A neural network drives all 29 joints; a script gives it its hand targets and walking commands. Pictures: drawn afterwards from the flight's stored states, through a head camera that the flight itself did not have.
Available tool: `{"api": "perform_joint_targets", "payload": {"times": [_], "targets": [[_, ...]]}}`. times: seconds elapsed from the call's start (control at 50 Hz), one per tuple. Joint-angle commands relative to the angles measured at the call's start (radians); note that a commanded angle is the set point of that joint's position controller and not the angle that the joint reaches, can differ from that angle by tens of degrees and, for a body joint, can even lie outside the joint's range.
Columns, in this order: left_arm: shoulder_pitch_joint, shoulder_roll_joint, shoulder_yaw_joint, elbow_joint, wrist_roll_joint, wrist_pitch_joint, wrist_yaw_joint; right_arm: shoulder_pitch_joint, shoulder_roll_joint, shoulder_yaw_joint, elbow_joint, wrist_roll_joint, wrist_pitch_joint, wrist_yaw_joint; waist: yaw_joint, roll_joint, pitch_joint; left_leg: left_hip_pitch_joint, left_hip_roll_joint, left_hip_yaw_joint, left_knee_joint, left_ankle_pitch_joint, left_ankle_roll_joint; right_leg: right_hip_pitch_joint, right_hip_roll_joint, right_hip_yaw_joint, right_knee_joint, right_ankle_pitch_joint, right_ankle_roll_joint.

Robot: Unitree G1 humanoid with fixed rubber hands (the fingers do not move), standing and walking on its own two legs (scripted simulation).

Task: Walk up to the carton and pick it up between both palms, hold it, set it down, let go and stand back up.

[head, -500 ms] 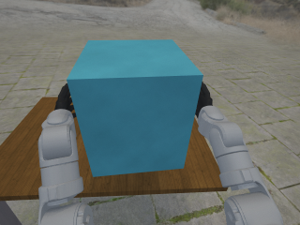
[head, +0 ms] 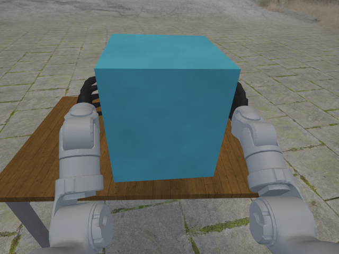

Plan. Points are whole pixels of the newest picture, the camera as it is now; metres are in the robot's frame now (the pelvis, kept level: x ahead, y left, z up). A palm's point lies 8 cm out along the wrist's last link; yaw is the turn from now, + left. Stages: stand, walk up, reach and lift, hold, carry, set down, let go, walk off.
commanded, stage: hold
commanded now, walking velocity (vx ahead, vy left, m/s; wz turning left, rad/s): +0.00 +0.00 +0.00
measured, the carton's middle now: (162, 104) +0.45 +0.01 +0.20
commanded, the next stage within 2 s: set down in 1.70 s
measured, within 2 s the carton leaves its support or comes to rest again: neither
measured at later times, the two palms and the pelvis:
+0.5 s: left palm (90, 97) +0.39 +0.18 +0.25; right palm (235, 94) +0.40 -0.16 +0.25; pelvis +0.04 -0.03 +0.00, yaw +1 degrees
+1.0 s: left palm (92, 105) +0.36 +0.17 +0.25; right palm (244, 111) +0.36 -0.17 +0.23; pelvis +0.03 +0.00 +0.00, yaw -1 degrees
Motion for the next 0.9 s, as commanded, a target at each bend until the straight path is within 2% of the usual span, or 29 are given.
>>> {"api": "perform_joint_targets", "payload": {"times": [0.0, 0.04, 0.08, 0.12, 0.2, 0.24, 0.26, 0.28, 0.3, 0.36, 0.38, 0.4, 0.46, 0.48, 0.5, 0.52, 0.54, 0.58, 0.6, 0.62, 0.64, 0.66, 0.68, 0.72, 0.74, 0.76, 0.8, 0.84, 0.88], "targets": [[-1.051, -0.524, -0.431, -0.086, -0.288, -0.152, -0.171, -1.048, 0.467, 0.281, -0.141, 0.083, -0.133, 0.221, -0.012, 0.061, -0.442, 0.072, 0.1, -0.168, -0.13, -0.316, -0.026, -0.004, 0.015, 0.031, -0.018, -0.116, 0.04], [-1.087, -0.518, -0.401, -0.009, -0.294, -0.162, -0.153, -1.095, 0.457, 0.26, -0.084, 0.085, -0.152, 0.234, 0.006, 0.061, -0.457, 0.07, 0.101, -0.157, -0.127, -0.328, -0.03, -0.025, 0.008, 0.036, -0.027, -0.132, 0.047], [-1.088, -0.514, -0.373, 0.053, -0.28, -0.17, -0.15, -1.109, 0.477, 0.256, -0.041, 0.087, -0.157, 0.232, 0.016, 0.046, -0.403, 0.061, 0.071, -0.132, -0.104, -0.276, -0.031, -0.039, -0.001, 0.068, -0.075, -0.165, 0.043], [-1.064, -0.49, -0.309, 0.128, -0.261, -0.171, -0.15, -1.11, 0.484, 0.255, -0.004, 0.094, -0.161, 0.227, 0.037, -0.006, -0.39, 0.052, 0.044, -0.107, -0.091, -0.25, -0.021, -0.033, -0.017, 0.092, -0.128, -0.205, 0.041], [-1.041, -0.454, -0.259, 0.134, -0.255, -0.179, -0.159, -1.127, 0.545, 0.292, -0.035, 0.145, -0.159, 0.194, 0.045, -0.043, -0.434, 0.095, 0.02, -0.066, -0.058, -0.072, -0.021, 0.011, -0.024, 0.085, -0.164, -0.099, 0.054], [-0.976, -0.474, -0.264, 0.122, -0.242, -0.17, -0.16, -1.11, 0.542, 0.3, -0.085, 0.164, -0.151, 0.175, 0.04, -0.001, -0.44, 0.111, 0.003, -0.06, -0.054, -0.004, -0.026, 0.045, -0.02, 0.086, -0.162, 0.012, 0.063], [-0.949, -0.455, -0.256, 0.095, -0.23, -0.164, -0.166, -1.097, 0.547, 0.327, -0.126, 0.183, -0.147, 0.162, 0.043, -0.01, -0.464, 0.108, 0.001, -0.066, -0.046, 0.038, -0.026, 0.091, -0.033, 0.11, -0.155, 0.1, 0.073], [-0.922, -0.452, -0.255, 0.083, -0.231, -0.159, -0.171, -1.088, 0.532, 0.338, -0.133, 0.195, -0.144, 0.151, 0.044, 0.011, -0.45, 0.121, 0.006, -0.075, -0.051, 0.064, -0.029, 0.12, -0.022, 0.081, -0.146, 0.156, 0.08], [-0.918, -0.43, -0.248, 0.055, -0.225, -0.155, -0.177, -1.075, 0.543, 0.357, -0.16, 0.206, -0.139, 0.137, 0.034, -0.001, -0.458, 0.121, 0.008, -0.074, -0.042, 0.095, -0.03, 0.13, -0.028, 0.088, -0.14, 0.206, 0.082], [-0.837, -0.428, -0.287, -0.075, -0.23, -0.137, -0.2, -0.964, 0.547, 0.41, -0.26, 0.265, -0.101, 0.088, -0.011, -0.002, -0.51, 0.104, -0.01, -0.088, -0.015, 0.189, -0.042, 0.272, -0.049, 0.13, -0.101, 0.518, 0.101], [-0.795, -0.434, -0.308, -0.154, -0.24, -0.128, -0.208, -0.973, 0.544, 0.437, -0.37, 0.294, -0.102, 0.069, 0.009, 0.011, -0.549, 0.106, -0.019, -0.082, -0.004, 0.232, -0.045, 0.327, -0.05, 0.127, -0.069, 0.599, 0.112], [-0.782, -0.438, -0.315, -0.18, -0.231, -0.117, -0.213, -0.928, 0.551, 0.464, -0.377, 0.315, -0.082, 0.053, -0.001, -0.005, -0.525, 0.109, -0.024, -0.086, -0.007, 0.24, -0.051, 0.347, -0.038, 0.135, -0.069, 0.635, 0.113], [-0.739, -0.429, -0.363, -0.312, -0.238, -0.087, -0.235, -0.857, 0.538, 0.507, -0.478, 0.338, -0.043, 0.008, -0.027, 0.018, -0.505, 0.126, -0.021, -0.082, -0.004, 0.261, -0.052, 0.372, -0.035, 0.136, -0.046, 0.706, 0.125], [-0.708, -0.427, -0.393, -0.342, -0.239, -0.072, -0.245, -0.804, 0.544, 0.507, -0.465, 0.338, -0.026, -0.005, -0.032, 0.038, -0.462, 0.137, -0.018, -0.092, -0.007, 0.251, -0.056, 0.357, -0.047, 0.138, -0.056, 0.698, 0.125], [-0.716, -0.43, -0.404, -0.388, -0.238, -0.066, -0.251, -0.763, 0.527, 0.507, -0.501, 0.334, -0.022, -0.014, -0.061, 0.055, -0.436, 0.142, -0.022, -0.087, -0.004, 0.277, -0.06, 0.359, -0.026, 0.122, -0.051, 0.682, 0.122], [-0.714, -0.423, -0.419, -0.422, -0.247, -0.058, -0.255, -0.775, 0.518, 0.498, -0.508, 0.342, -0.011, -0.017, -0.058, 0.059, -0.401, 0.156, -0.011, -0.088, -0.006, 0.281, -0.067, 0.31, -0.022, 0.111, -0.061, 0.607, 0.11], [-0.709, -0.43, -0.439, -0.408, -0.243, -0.041, -0.258, -0.758, 0.494, 0.481, -0.502, 0.331, -0.004, -0.02, -0.083, 0.088, -0.362, 0.153, -0.012, -0.092, -0.001, 0.29, -0.075, 0.266, -0.025, 0.102, -0.072, 0.577, 0.108], [-0.682, -0.429, -0.449, -0.425, -0.23, -0.022, -0.265, -0.711, 0.482, 0.46, -0.507, 0.307, 0.01, -0.017, -0.108, 0.104, -0.292, 0.191, -0.001, -0.095, -0.005, 0.31, -0.09, 0.221, -0.006, 0.091, -0.081, 0.505, 0.095], [-0.665, -0.431, -0.464, -0.463, -0.24, -0.013, -0.267, -0.694, 0.469, 0.457, -0.536, 0.316, 0.011, -0.016, -0.107, 0.118, -0.296, 0.208, 0.008, -0.1, -0.003, 0.343, -0.09, 0.225, -0.009, 0.09, -0.09, 0.49, 0.09], [-0.656, -0.428, -0.469, -0.488, -0.252, -0.006, -0.268, -0.688, 0.459, 0.466, -0.59, 0.317, 0.011, -0.016, -0.119, 0.111, -0.33, 0.204, 0.003, -0.091, 0.016, 0.386, -0.089, 0.243, 0.006, 0.079, -0.064, 0.534, 0.085], [-0.635, -0.435, -0.494, -0.582, -0.269, -0.007, -0.263, -0.65, 0.453, 0.491, -0.672, 0.329, 0.001, -0.017, -0.118, 0.129, -0.393, 0.222, -0.004, -0.095, 0.024, 0.45, -0.103, 0.278, -0.001, 0.087, -0.054, 0.612, 0.092], [-0.642, -0.42, -0.508, -0.594, -0.265, -0.008, -0.255, -0.675, 0.452, 0.502, -0.68, 0.344, -0.001, -0.023, -0.104, 0.128, -0.41, 0.25, 0.006, -0.103, 0.029, 0.476, -0.115, 0.275, 0.006, 0.076, -0.049, 0.612, 0.087], [-0.646, -0.445, -0.513, -0.563, -0.258, -0.001, -0.252, -0.677, 0.444, 0.484, -0.672, 0.323, 0.012, -0.024, -0.127, 0.142, -0.393, 0.256, 0.004, -0.105, 0.032, 0.466, -0.119, 0.264, 0.006, 0.084, -0.053, 0.609, 0.082], [-0.634, -0.425, -0.508, -0.597, -0.257, 0.002, -0.239, -0.676, 0.438, 0.485, -0.684, 0.334, 0.017, -0.013, -0.104, 0.147, -0.366, 0.268, 0.009, -0.112, 0.027, 0.478, -0.123, 0.227, 0.016, 0.073, -0.063, 0.563, 0.072], [-0.591, -0.416, -0.495, -0.551, -0.244, 0.013, -0.239, -0.676, 0.428, 0.491, -0.685, 0.328, 0.022, -0.008, -0.095, 0.107, -0.323, 0.252, 0.01, -0.113, 0.018, 0.441, -0.115, 0.214, 0.004, 0.08, -0.07, 0.553, 0.079], [-0.569, -0.411, -0.477, -0.519, -0.227, 0.023, -0.241, -0.648, 0.42, 0.481, -0.649, 0.311, 0.032, -0.002, -0.09, 0.116, -0.281, 0.24, 0.013, -0.113, 0.003, 0.416, -0.112, 0.206, 0.013, 0.07, -0.077, 0.499, 0.077], [-0.568, -0.418, -0.463, -0.543, -0.218, 0.017, -0.234, -0.672, 0.418, 0.486, -0.68, 0.302, 0.017, 0.015, -0.064, 0.12, -0.329, 0.247, 0.023, -0.099, -0.006, 0.432, -0.119, 0.202, 0.023, 0.054, -0.073, 0.438, 0.064], [-0.574, -0.418, -0.44, -0.484, -0.204, 0.023, -0.224, -0.706, 0.413, 0.49, -0.651, 0.312, 0.013, 0.034, -0.033, 0.1, -0.306, 0.226, 0.024, -0.09, -0.02, 0.379, -0.111, 0.183, 0.027, 0.049, -0.082, 0.386, 0.056], [-0.582, -0.406, -0.386, -0.393, -0.16, 0.021, -0.226, -0.729, 0.408, 0.471, -0.543, 0.271, 0.012, 0.059, -0.008, 0.061, -0.251, 0.21, 0.036, -0.088, -0.045, 0.305, -0.104, 0.13, 0.023, 0.044, -0.104, 0.297, 0.051]]}}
